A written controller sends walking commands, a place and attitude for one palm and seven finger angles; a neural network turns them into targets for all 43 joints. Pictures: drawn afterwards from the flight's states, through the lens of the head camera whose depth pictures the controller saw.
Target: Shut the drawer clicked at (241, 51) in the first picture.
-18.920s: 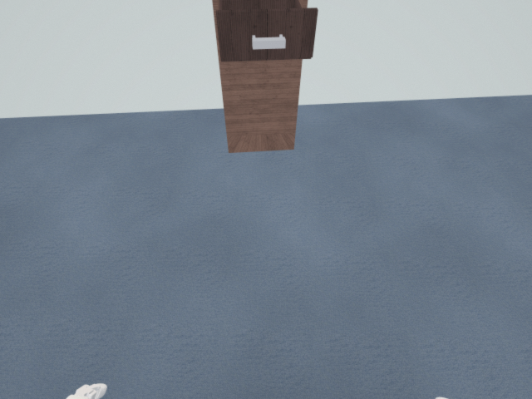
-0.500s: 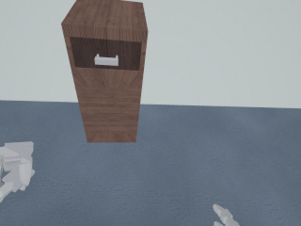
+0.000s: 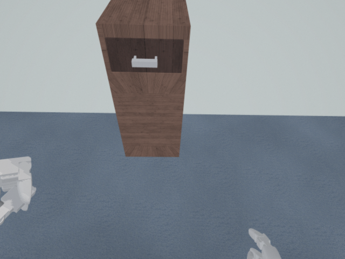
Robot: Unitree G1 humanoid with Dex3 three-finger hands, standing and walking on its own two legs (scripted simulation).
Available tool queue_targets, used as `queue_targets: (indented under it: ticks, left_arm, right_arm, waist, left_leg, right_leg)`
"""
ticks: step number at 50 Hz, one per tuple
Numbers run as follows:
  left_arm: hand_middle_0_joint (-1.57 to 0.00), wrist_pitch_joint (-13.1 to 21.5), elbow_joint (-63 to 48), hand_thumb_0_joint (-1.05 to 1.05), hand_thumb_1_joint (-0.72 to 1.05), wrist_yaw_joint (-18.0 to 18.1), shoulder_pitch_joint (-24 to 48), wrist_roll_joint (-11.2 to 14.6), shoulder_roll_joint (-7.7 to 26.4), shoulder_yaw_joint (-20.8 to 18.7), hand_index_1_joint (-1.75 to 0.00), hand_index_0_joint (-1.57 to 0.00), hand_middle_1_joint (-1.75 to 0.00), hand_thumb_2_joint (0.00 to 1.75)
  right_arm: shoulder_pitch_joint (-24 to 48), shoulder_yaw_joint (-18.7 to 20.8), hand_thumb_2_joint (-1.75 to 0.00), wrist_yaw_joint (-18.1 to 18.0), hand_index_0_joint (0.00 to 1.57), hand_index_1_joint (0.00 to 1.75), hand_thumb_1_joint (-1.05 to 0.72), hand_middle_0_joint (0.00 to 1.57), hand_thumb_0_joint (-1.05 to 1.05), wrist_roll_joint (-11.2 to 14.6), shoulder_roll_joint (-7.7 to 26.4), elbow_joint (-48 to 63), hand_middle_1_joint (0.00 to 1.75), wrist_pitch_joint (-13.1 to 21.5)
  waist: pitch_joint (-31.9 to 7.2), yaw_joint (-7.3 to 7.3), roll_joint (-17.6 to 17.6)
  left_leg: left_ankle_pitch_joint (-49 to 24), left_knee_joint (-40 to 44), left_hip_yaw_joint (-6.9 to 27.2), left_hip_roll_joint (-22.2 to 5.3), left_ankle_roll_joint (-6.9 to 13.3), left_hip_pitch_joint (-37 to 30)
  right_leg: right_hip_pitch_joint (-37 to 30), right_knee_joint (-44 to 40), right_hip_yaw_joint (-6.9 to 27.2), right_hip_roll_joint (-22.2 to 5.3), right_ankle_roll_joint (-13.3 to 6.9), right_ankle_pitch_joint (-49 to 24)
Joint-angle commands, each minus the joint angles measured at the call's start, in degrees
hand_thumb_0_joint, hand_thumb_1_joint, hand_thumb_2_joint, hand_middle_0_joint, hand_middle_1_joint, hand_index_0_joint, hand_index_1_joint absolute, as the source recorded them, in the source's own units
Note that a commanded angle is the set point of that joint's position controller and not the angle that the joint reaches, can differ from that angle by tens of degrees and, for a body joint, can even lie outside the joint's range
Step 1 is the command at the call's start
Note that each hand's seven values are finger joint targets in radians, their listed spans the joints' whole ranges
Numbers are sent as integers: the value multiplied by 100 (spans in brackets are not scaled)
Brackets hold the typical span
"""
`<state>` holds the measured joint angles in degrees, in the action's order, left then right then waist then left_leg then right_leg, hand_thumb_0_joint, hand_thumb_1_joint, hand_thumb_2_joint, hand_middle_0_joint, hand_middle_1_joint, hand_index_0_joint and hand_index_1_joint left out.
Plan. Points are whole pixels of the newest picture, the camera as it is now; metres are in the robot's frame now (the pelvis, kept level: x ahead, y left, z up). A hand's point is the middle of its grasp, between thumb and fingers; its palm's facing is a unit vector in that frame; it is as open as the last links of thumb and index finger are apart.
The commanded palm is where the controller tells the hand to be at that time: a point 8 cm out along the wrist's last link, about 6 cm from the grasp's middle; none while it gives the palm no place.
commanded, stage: let the arm hang, fingers relaxed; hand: left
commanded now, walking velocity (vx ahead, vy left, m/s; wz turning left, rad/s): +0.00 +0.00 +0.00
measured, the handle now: (145, 60) +0.89 +0.19 +0.01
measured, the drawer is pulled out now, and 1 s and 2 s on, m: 0.00 0.00 0.00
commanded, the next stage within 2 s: look to check the result in 1.10 s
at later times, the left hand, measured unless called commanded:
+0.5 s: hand out of the picture -0.03 +0.18 -0.17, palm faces +0.08 -0.97 -0.23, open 4.5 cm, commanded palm none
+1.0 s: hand out of the picture +0.00 +0.15 -0.17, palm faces +0.09 -0.98 -0.17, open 7.3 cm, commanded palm none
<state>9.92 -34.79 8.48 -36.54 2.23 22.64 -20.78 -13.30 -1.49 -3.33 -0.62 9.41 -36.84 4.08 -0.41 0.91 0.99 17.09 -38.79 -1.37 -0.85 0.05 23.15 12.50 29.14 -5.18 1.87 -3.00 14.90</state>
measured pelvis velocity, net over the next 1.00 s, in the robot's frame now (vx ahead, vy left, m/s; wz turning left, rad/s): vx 0.02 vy -0.01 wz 0.05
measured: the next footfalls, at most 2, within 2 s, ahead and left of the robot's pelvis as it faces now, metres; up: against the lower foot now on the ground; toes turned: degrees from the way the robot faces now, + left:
none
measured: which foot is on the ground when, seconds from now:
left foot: down 0.00-1.00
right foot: down 0.00-1.00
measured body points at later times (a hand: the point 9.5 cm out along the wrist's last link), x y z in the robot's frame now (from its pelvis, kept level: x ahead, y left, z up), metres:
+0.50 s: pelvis +0.01 -0.01 +0.01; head +0.04 -0.01 +0.46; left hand -0.04 +0.23 -0.15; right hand +0.00 -0.23 -0.15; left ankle +0.04 +0.11 -0.73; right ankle +0.00 -0.10 -0.73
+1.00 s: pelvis +0.02 -0.01 +0.01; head +0.03 -0.01 +0.46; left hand -0.01 +0.20 -0.15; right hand +0.00 -0.21 -0.16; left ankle +0.04 +0.11 -0.73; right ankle +0.00 -0.10 -0.73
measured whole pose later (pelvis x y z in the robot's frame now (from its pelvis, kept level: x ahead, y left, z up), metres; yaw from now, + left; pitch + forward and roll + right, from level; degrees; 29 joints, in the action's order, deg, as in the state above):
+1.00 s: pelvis +0.02 -0.01 +0.01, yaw +3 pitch -2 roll +0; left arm 0.1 66.4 2.0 -15.8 0.0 6.5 -0.4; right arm -17.2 0.2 -2.2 -1.0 6.0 -65.5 -0.7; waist 2.8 -0.3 0.7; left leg 10.5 -24.7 -0.1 0.5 0.5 12.4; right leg 7.3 24.6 -5.9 0.2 -2.3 15.7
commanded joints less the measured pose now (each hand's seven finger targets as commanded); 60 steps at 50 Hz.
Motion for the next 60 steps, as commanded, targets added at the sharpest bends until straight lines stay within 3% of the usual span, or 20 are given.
queue_targets:
  ticks: [1,2,3,4,5,6,7,8,9,10,11,12,14,17,20,24,30,41,43,60]
  left_arm:
    - [-136,-1017,3858,0,90,-733,961,-489,-473,1359,-156,-136,-156,90]
    - [-132,-1133,4086,0,90,-787,891,-463,-660,1450,-151,-132,-151,90]
    - [-128,-1149,4308,0,90,-804,1080,-463,-736,1501,-147,-128,-147,90]
    - [-124,-1090,4515,0,90,-826,1405,-454,-742,1531,-143,-124,-143,90]
    - [-120,-1082,4847,0,90,-833,1637,-442,-620,1494,-138,-120,-138,90]
    - [-116,-1078,5296,0,90,-826,1730,-425,-510,1481,-134,-116,-134,90]
    - [-112,-1080,5832,0,90,-821,1685,-403,-466,1498,-130,-112,-130,90]
    - [-108,-1075,6323,0,90,-817,1683,-416,-354,1519,-125,-108,-125,90]
    - [-104,-1041,6780,0,90,-806,1753,-426,-208,1582,-121,-104,-121,90]
    - [-100,-993,7174,0,90,-796,1862,-389,-163,1656,-117,-100,-117,90]
    - [-96,-959,7457,0,90,-781,2095,-367,-137,1731,-112,-96,-112,90]
    - [-92,-935,7701,0,90,-768,2277,-364,-172,1782,-108,-92,-108,90]
    - [-84,-901,8135,0,90,-723,2222,-310,-373,1778,-99,-84,-99,90]
    - [-72,-963,8753,0,90,-740,2057,-267,-446,1864,-86,-72,-86,90]
    - [-60,-945,9208,0,90,-731,1921,-250,-481,1896,-73,-60,-73,90]
    - [-44,-937,9616,0,90,-687,1792,-243,-597,1947,-56,-44,-56,90]
    - [-20,-966,9947,0,90,-643,1673,-237,-781,1960,-30,-20,-30,90]
    - [-20,-956,10052,0,90,-608,1594,-252,-1029,1932,-30,-20,-30,90]
    - [-20,-956,10053,0,90,-608,1607,-250,-1050,1927,-30,-20,-30,90]
    - [-20,-913,10045,0,90,-595,1552,-247,-1016,1909,-30,-20,-30,90]
  right_arm:
    - [-99,642,-90,466,20,30,-90,20,0,30,1219,-356,30,45]
    - [85,553,-90,403,20,30,-90,20,0,-27,1201,-256,30,-124]
    - [212,507,-90,338,20,30,-90,20,0,-118,1282,-121,30,-171]
    - [185,454,-90,293,20,30,-90,20,0,-193,1293,-37,30,-134]
    - [191,462,-90,256,20,30,-90,20,0,-206,1376,-120,30,-120]
    - [264,457,-90,234,20,30,-90,20,0,-204,1421,-199,30,-139]
    - [476,437,-90,225,20,30,-90,20,0,-195,1418,-302,30,-194]
    - [569,393,-90,232,20,30,-90,20,0,-163,1260,-410,30,-248]
    - [533,346,-90,239,20,30,-90,20,0,-113,1022,-523,30,-320]
    - [424,320,-90,239,20,30,-90,20,0,-101,810,-702,30,-389]
    - [266,322,-90,245,20,30,-90,20,0,-111,733,-899,30,-438]
    - [86,320,-90,251,20,30,-90,20,0,-110,630,-1095,30,-460]
    - [-238,284,-90,236,20,30,-90,20,0,-119,459,-1391,30,-464]
    - [-205,253,-90,205,20,30,-90,20,0,-87,521,-1719,30,-467]
    - [-402,253,-90,167,20,30,-90,20,0,-52,582,-2001,30,-437]
    - [-594,242,-90,135,20,30,-90,20,0,-17,497,-2343,30,-439]
    - [-779,216,-90,112,20,30,-90,20,0,-27,307,-2664,30,-457]
    - [-811,225,-90,96,20,30,-90,20,0,-54,92,-2816,30,-448]
    - [-820,228,-90,93,20,30,-90,20,0,-55,78,-2817,30,-447]
    - [-798,237,-90,74,20,30,-90,20,0,-31,148,-2808,30,-411]
  waist:
    - [-174,-439,213]
    - [-183,-229,373]
    - [-48,-167,113]
    - [-102,-138,-472]
    - [-289,-154,-454]
    - [-333,-76,-361]
    - [-264,75,-359]
    - [-99,129,-546]
    - [65,67,-989]
    - [119,-43,-1208]
    - [215,-164,-806]
    - [204,-272,-236]
    - [-65,-304,356]
    - [120,-155,740]
    - [12,-116,158]
    - [81,-112,-10]
    - [377,-114,-88]
    - [689,-110,-131]
    - [773,-116,-4]
    - [530,-121,-65]
  left_leg:
    - [-1517,26,782,-544,205,-843]
    - [-1130,586,1290,-918,467,-495]
    - [-894,1046,1974,-1237,806,55]
    - [-1899,1227,2420,-1346,974,-3]
    - [-2298,1380,2601,-1375,1043,7]
    - [-2301,1501,2422,-1286,999,85]
    - [-1698,1495,1974,-1066,846,394]
    - [-911,1362,1466,-672,580,629]
    - [-385,986,919,-217,314,442]
    - [-213,440,392,63,133,-24]
    - [3,219,224,77,54,-424]
    - [-82,261,186,26,37,-741]
    - [-1118,767,342,-163,87,-1120]
    - [-938,1368,698,-354,181,-837]
    - [-1187,1515,706,-399,202,-870]
    - [-1444,1562,610,-404,190,-1129]
    - [-1171,1755,609,-402,198,-1057]
    - [-962,1806,553,-336,186,-968]
    - [-926,1830,549,-338,182,-943]
    - [-1406,1746,522,-404,190,-1166]
  right_leg:
    - [1518,870,370,-946,-70,-457]
    - [1525,1263,196,-629,187,486]
    - [1226,1570,217,-394,279,889]
    - [1033,1680,336,-368,319,547]
    - [727,1670,378,-388,334,661]
    - [358,1436,482,-383,325,735]
    - [-163,859,542,-448,283,522]
    - [-479,153,734,-615,199,239]
    - [-169,-478,1159,-1011,-17,232]
    - [272,-1038,1608,-1544,-313,134]
    - [628,-1235,1760,-1769,-549,20]
    - [781,-1181,1575,-1690,-611,-16]
    - [491,-819,997,-1271,-359,-448]
    - [106,-903,728,-910,-109,72]
    - [-342,-974,604,-905,-93,-341]
    - [-355,-1022,482,-902,-65,-583]
    - [-279,-1112,418,-861,-52,-85]
    - [-81,-1161,486,-851,-45,111]
    - [-33,-1168,517,-847,-48,149]
    - [-274,-1101,490,-844,-10,-435]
